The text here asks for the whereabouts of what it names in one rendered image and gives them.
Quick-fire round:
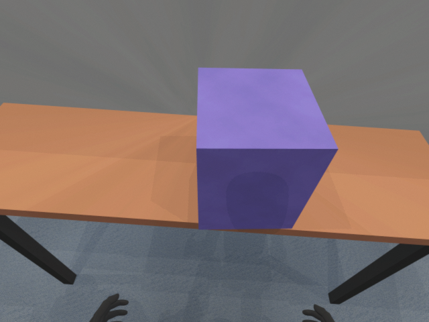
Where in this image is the table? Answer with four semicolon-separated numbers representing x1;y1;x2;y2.
0;103;429;304

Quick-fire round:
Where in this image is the carton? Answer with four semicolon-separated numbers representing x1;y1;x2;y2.
196;68;338;229

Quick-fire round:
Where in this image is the right robot hand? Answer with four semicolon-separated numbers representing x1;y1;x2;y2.
302;305;334;322

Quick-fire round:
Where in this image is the left robot hand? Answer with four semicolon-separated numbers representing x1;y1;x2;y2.
89;294;129;322

